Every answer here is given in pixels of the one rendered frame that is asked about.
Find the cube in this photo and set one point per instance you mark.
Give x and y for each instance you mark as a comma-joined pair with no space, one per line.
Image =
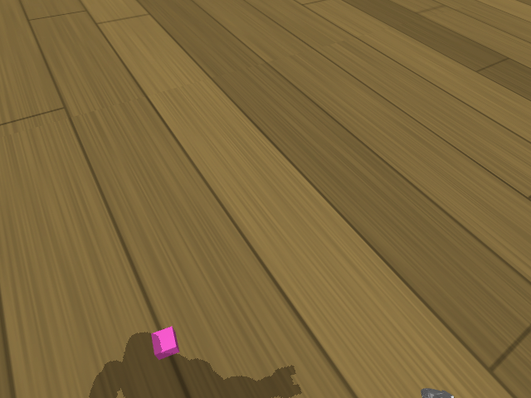
165,343

